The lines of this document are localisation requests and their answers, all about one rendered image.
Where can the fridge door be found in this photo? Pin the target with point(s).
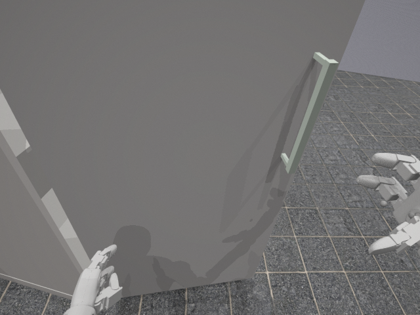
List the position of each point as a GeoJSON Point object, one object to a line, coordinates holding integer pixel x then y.
{"type": "Point", "coordinates": [160, 124]}

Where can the robot right hand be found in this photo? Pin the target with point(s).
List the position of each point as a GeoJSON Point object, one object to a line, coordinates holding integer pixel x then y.
{"type": "Point", "coordinates": [408, 231]}

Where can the handle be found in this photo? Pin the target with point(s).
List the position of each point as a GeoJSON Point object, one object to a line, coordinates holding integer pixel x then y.
{"type": "Point", "coordinates": [329, 67]}

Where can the robot left hand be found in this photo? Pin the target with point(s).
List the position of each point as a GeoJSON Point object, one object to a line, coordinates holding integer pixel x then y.
{"type": "Point", "coordinates": [89, 289]}

